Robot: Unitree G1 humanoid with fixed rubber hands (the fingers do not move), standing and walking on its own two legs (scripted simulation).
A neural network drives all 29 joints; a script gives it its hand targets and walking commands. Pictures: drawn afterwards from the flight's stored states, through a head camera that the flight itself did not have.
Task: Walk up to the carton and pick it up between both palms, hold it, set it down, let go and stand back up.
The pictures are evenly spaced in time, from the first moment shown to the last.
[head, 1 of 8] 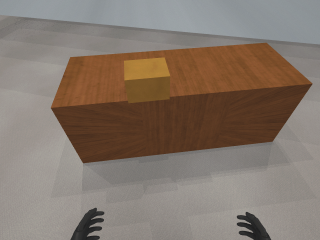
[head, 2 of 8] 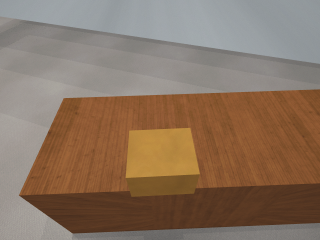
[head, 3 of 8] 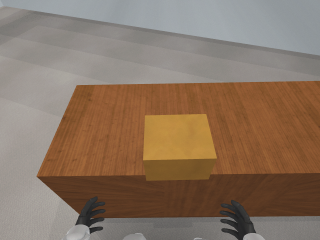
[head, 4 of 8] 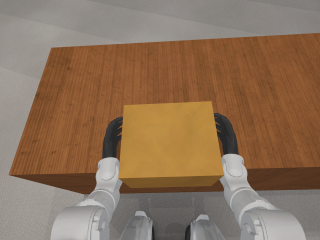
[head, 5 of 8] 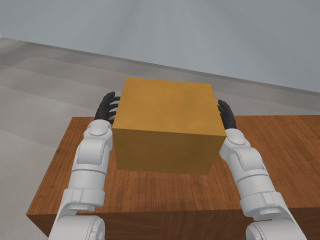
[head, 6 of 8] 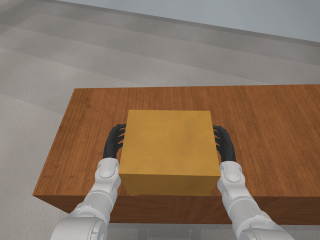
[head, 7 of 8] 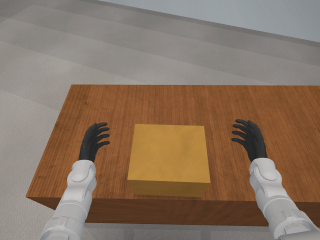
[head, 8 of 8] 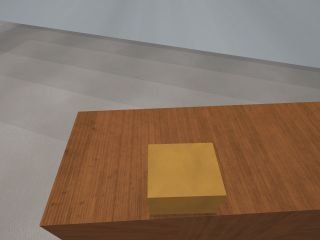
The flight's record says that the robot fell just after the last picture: no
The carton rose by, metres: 0.31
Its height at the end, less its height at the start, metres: +0.00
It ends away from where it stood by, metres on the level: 0.05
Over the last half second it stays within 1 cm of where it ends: yes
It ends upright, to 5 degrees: yes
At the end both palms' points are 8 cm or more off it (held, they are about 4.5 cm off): yes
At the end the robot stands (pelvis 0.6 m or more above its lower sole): yes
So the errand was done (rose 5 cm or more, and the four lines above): yes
